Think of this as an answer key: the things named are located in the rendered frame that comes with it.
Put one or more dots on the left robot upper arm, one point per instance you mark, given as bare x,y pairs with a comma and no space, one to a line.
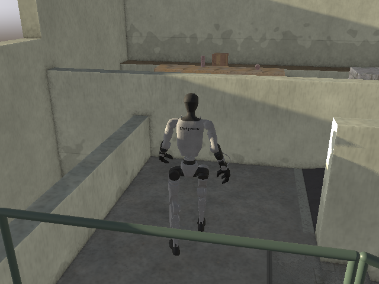
169,132

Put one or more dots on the right robot foot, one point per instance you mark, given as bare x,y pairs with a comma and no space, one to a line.
201,226

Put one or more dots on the robot left thigh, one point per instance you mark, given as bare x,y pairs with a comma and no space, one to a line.
173,188

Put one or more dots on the left robot forearm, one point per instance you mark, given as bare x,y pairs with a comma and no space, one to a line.
162,151

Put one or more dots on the right robot hand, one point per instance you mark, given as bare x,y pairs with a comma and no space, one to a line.
226,175

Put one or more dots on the right robot forearm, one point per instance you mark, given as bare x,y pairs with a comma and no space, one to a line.
220,159

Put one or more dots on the right robot upper arm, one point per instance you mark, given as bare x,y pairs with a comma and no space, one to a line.
208,125

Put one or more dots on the left robot hand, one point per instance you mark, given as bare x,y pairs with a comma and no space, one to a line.
163,160

